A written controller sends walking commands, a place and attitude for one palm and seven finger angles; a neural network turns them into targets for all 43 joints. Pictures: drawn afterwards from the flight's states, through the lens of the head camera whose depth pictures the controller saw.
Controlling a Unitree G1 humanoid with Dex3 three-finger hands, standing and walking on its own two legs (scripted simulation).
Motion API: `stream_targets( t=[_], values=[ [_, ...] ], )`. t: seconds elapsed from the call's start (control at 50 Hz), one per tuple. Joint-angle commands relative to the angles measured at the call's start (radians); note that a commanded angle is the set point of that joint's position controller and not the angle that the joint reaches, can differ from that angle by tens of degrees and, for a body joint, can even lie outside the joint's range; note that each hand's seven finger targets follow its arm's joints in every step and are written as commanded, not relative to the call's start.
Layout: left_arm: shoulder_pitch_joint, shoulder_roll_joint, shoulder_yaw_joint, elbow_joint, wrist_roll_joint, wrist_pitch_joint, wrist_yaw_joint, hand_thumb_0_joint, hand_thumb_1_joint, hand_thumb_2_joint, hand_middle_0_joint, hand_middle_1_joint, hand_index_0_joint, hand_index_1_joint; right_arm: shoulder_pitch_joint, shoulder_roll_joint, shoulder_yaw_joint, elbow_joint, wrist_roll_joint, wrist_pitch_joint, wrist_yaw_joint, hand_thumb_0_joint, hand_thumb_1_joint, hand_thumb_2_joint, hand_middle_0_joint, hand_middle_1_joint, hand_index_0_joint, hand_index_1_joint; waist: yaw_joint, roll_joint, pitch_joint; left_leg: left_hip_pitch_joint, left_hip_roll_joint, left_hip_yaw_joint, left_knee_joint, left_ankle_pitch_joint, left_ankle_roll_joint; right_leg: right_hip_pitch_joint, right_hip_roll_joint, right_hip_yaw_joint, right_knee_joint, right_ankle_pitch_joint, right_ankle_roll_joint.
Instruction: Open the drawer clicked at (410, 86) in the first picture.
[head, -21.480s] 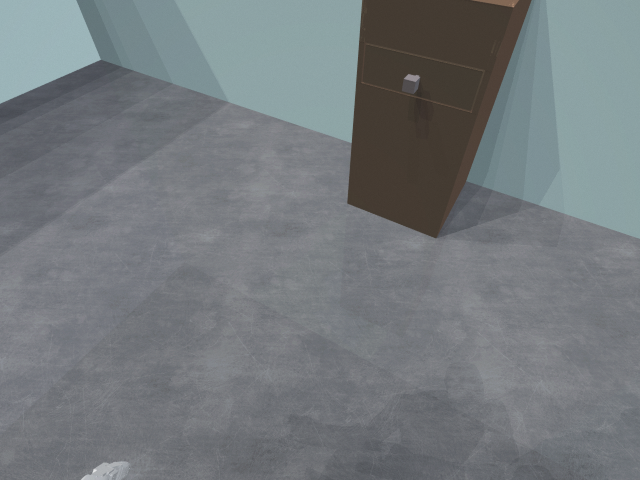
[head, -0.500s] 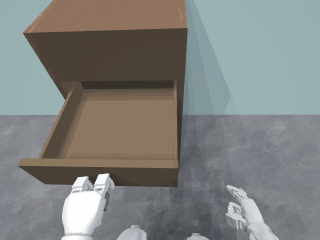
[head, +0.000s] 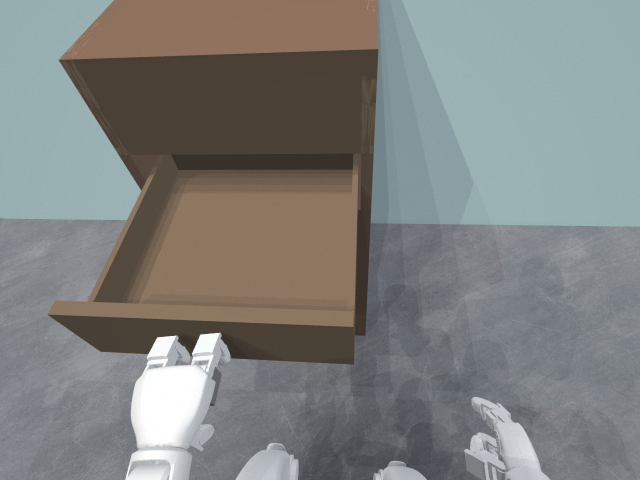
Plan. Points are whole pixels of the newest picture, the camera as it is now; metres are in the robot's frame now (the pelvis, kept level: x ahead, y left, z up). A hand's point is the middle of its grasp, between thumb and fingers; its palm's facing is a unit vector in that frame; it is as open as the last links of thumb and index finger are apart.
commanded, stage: open the thumb to release the handle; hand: left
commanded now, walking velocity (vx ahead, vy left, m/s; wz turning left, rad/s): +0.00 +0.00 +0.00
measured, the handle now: (202, 368) +0.26 +0.18 -0.02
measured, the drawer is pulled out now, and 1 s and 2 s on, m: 0.30 0.30 0.30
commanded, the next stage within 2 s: lift the hand off the handle in 0.08 s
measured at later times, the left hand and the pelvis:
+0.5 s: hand (194, 399) +0.23 +0.19 -0.03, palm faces +0.02 -0.09 -1.00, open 13.4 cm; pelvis -0.01 +0.00 +0.00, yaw +0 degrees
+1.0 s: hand (185, 391) +0.23 +0.19 -0.01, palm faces +0.02 -0.12 -0.99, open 13.2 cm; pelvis +0.00 +0.02 +0.02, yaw -1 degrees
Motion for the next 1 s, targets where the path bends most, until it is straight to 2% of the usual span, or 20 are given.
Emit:
stream_targets(
  t=[0.0, 0.06, 0.1, 0.16, 0.22, 0.24, 0.3, 0.36, 0.4, 0.42, 0.44, 0.62, 0.72, 0.74, 0.82, 0.86, 0.9, 0.92, 0.96, 0.98],
  values=[
    [-0.096, 0.135, 0.131, -0.15, -0.005, 0.015, 0.047, 0.0, -0.5, 0.3, -0.3, -1.2, -0.3, -1.2, -0.107, -0.1, -0.035, -0.146, 0.007, -0.052, -0.008, 0.0, -0.9, -0.9, 0.2, 0.3, 0.2, 0.3, -0.012, -0.096, -0.19, 0.153, -0.076, 0.015, -0.079, 0.114, 0.064, 0.13, -0.005, 0.106, -0.264, 0.323, 0.041],
    [-0.151, 0.133, 0.121, -0.148, -0.001, 0.005, 0.048, 0.0, -0.5, 0.3, -0.3, -1.2, -0.3, -1.2, -0.111, -0.096, -0.036, -0.142, 0.005, -0.053, -0.01, 0.0, -0.9, -0.9, 0.2, 0.3, 0.2, 0.3, -0.01, -0.091, -0.194, 0.15, -0.077, 0.017, -0.075, 0.095, 0.064, 0.112, -0.011, 0.114, -0.273, 0.269, 0.046],
    [-0.136, 0.143, 0.137, -0.145, -0.004, 0.006, 0.05, 0.0, -0.5, 0.3, -0.3, -1.2, -0.3, -1.2, -0.108, -0.099, -0.039, -0.143, 0.006, -0.054, -0.01, 0.0, -0.9, -0.9, 0.2, 0.3, 0.2, 0.3, -0.006, -0.076, -0.21, 0.156, -0.077, 0.016, -0.079, 0.104, 0.064, 0.126, -0.007, 0.112, -0.268, 0.282, 0.04],
    [-0.114, 0.114, 0.104, -0.168, -0.009, 0.006, 0.045, 0.0, -0.5, 0.3, -0.3, -1.2, -0.3, -1.2, -0.113, -0.096, -0.039, -0.153, 0.005, -0.054, -0.006, 0.0, -0.9, -0.9, 0.2, 0.3, 0.2, 0.3, -0.001, -0.076, -0.223, 0.164, -0.078, 0.018, -0.079, 0.115, 0.063, 0.138, -0.011, 0.118, -0.269, 0.309, 0.044],
    [-0.138, 0.133, 0.122, -0.15, -0.009, 0.009, 0.042, 0.0, -0.5, 0.3, -0.3, -1.2, -0.3, -1.2, -0.118, -0.097, -0.036, -0.148, 0.006, -0.05, -0.009, 0.0, -0.9, -0.9, 0.2, 0.3, 0.2, 0.3, -0.007, -0.112, -0.201, 0.139, -0.079, 0.016, -0.076, 0.105, 0.063, 0.135, -0.013, 0.125, -0.271, 0.307, 0.047],
    [-0.166, 0.135, 0.119, -0.159, -0.005, 0.005, 0.043, 0.0, -0.5, 0.3, -0.3, -1.2, -0.3, -1.2, -0.114, -0.1, -0.04, -0.147, 0.007, -0.051, -0.011, 0.0, -0.9, -0.9, 0.2, 0.3, 0.2, 0.3, -0.012, -0.088, -0.199, 0.142, -0.078, 0.016, -0.076, 0.102, 0.064, 0.131, -0.014, 0.122, -0.271, 0.302, 0.045],
    [-0.173, 0.125, 0.114, -0.146, 0.001, 0.008, 0.047, 0.0, -0.5, 0.3, -0.3, -1.2, -0.3, -1.2, -0.113, -0.1, -0.042, -0.143, 0.005, -0.05, -0.01, 0.0, -0.9, -0.9, 0.2, 0.3, 0.2, 0.3, -0.013, -0.077, -0.207, 0.162, -0.076, 0.015, -0.079, 0.11, 0.064, 0.117, -0.009, 0.104, -0.266, 0.295, 0.04],
    [-0.22, 0.141, 0.128, -0.133, -0.005, 0.009, 0.047, 0.0, -0.5, 0.3, -0.3, -1.2, -0.3, -1.2, -0.114, -0.099, -0.041, -0.134, 0.007, -0.048, -0.016, 0.0, -0.9, -0.9, 0.2, 0.3, 0.2, 0.3, -0.014, -0.108, -0.212, 0.144, -0.078, 0.016, -0.074, 0.1, 0.065, 0.122, -0.01, 0.11, -0.267, 0.287, 0.047],
    [-0.224, 0.139, 0.124, -0.131, -0.006, 0.014, 0.048, 0.0, -0.5, 0.3, -0.3, -1.2, -0.3, -1.2, -0.109, -0.101, -0.042, -0.133, 0.009, -0.05, -0.017, 0.0, -0.9, -0.9, 0.2, 0.3, 0.2, 0.3, -0.016, -0.079, -0.221, 0.162, -0.075, 0.015, -0.079, 0.111, 0.066, 0.126, -0.008, 0.104, -0.266, 0.298, 0.043],
    [-0.226, 0.141, 0.128, -0.125, -0.008, 0.016, 0.05, 0.0, -0.5, 0.3, -0.3, -1.2, -0.3, -1.2, -0.109, -0.097, -0.041, -0.129, 0.009, -0.047, -0.017, 0.0, -0.9, -0.9, 0.2, 0.3, 0.2, 0.3, -0.011, -0.098, -0.234, 0.158, -0.076, 0.019, -0.079, 0.109, 0.065, 0.132, -0.01, 0.101, -0.265, 0.292, 0.047],
    [-0.236, 0.147, 0.134, -0.109, -0.007, 0.019, 0.05, 0.0, -0.5, 0.3, -0.3, -1.2, -0.3, -1.2, -0.106, -0.099, -0.044, -0.125, 0.012, -0.045, -0.02, 0.0, -0.9, -0.9, 0.2, 0.3, 0.2, 0.3, -0.016, -0.092, -0.209, 0.158, -0.075, 0.016, -0.084, 0.104, 0.065, 0.119, -0.004, 0.094, -0.267, 0.279, 0.043],
    [-0.304, 0.166, 0.133, -0.189, -0.032, 0.035, 0.049, 0.0, -0.5, 0.3, -0.3, -1.2, -0.3, -1.2, -0.116, -0.095, -0.035, -0.13, 0.019, -0.043, -0.033, 0.0, -0.9, -0.9, 0.2, 0.3, 0.2, 0.3, -0.01, -0.07, -0.252, 0.243, -0.073, 0.017, -0.13, 0.123, 0.068, 0.156, -0.001, 0.079, -0.298, 0.255, 0.045],
    [-0.252, 0.164, 0.141, -0.228, -0.042, 0.019, 0.048, 0.0, -0.5, 0.3, -0.3, -1.2, -0.3, -1.2, -0.115, -0.093, -0.034, -0.138, 0.017, -0.048, -0.03, 0.0, -0.9, -0.9, 0.2, 0.3, 0.2, 0.3, -0.001, -0.048, -0.247, 0.283, -0.071, 0.015, -0.149, 0.163, 0.065, 0.173, 0.004, 0.066, -0.299, 0.306, 0.04],
    [-0.248, 0.167, 0.145, -0.229, -0.041, 0.015, 0.049, 0.0, -0.5, 0.3, -0.3, -1.2, -0.3, -1.2, -0.112, -0.094, -0.037, -0.138, 0.018, -0.049, -0.03, 0.0, -0.9, -0.9, 0.2, 0.3, 0.2, 0.3, -0.004, -0.041, -0.226, 0.283, -0.071, 0.014, -0.153, 0.159, 0.064, 0.167, 0.006, 0.064, -0.302, 0.297, 0.038],
    [-0.233, 0.147, 0.126, -0.265, -0.025, 0.014, 0.059, 0.0, -0.5, 0.3, -0.3, -1.2, -0.3, -1.2, -0.112, -0.096, -0.038, -0.147, 0.01, -0.046, -0.013, 0.0, -0.9, -0.9, 0.2, 0.3, 0.2, 0.3, -0.002, -0.027, -0.239, 0.323, -0.065, 0.011, -0.162, 0.186, 0.06, 0.145, 0.012, 0.047, -0.291, 0.295, 0.031],
    [-0.226, 0.119, 0.089, -0.28, -0.02, 0.024, 0.057, 0.0, -0.5, 0.3, -0.3, -1.2, -0.3, -1.2, -0.116, -0.098, -0.04, -0.154, 0.011, -0.043, -0.004, 0.0, -0.9, -0.9, 0.2, 0.3, 0.2, 0.3, -0.008, -0.008, -0.225, 0.344, -0.064, 0.007, -0.169, 0.194, 0.059, 0.132, 0.016, 0.037, -0.294, 0.289, 0.027],
    [-0.237, 0.126, 0.09, -0.293, -0.025, 0.039, 0.054, 0.0, -0.5, 0.3, -0.3, -1.2, -0.3, -1.2, -0.114, -0.102, -0.04, -0.16, 0.012, -0.04, -0.002, 0.0, -0.9, -0.9, 0.2, 0.3, 0.2, 0.3, -0.013, -0.026, -0.224, 0.35, -0.061, 0.003, -0.178, 0.193, 0.061, 0.143, 0.017, 0.031, -0.3, 0.282, 0.026],
    [-0.223, 0.132, 0.096, -0.301, -0.022, 0.043, 0.052, 0.0, -0.5, 0.3, -0.3, -1.2, -0.3, -1.2, -0.117, -0.101, -0.041, -0.163, 0.012, -0.037, 0.0, 0.0, -0.9, -0.9, 0.2, 0.3, 0.2, 0.3, -0.006, -0.037, -0.234, 0.36, -0.061, 0.006, -0.181, 0.197, 0.061, 0.149, 0.018, 0.035, -0.302, 0.288, 0.028],
    [-0.209, 0.125, 0.075, -0.314, -0.03, 0.057, 0.039, 0.0, -0.5, 0.3, -0.3, -1.2, -0.3, -1.2, -0.119, -0.102, -0.038, -0.168, 0.017, -0.033, 0.002, 0.0, -0.9, -0.9, 0.2, 0.3, 0.2, 0.3, -0.006, -0.027, -0.218, 0.368, -0.062, 0.006, -0.195, 0.198, 0.061, 0.166, 0.016, 0.035, -0.316, 0.292, 0.028],
    [-0.208, 0.126, 0.078, -0.305, -0.032, 0.063, 0.032, 0.0, -0.5, 0.3, -0.3, -1.2, -0.3, -1.2, -0.118, -0.103, -0.04, -0.165, 0.018, -0.03, 0.001, 0.0, -0.9, -0.9, 0.2, 0.3, 0.2, 0.3, -0.012, -0.052, -0.202, 0.369, -0.061, 0.004, -0.201, 0.195, 0.063, 0.17, 0.018, 0.032, -0.324, 0.295, 0.03]
  ],
)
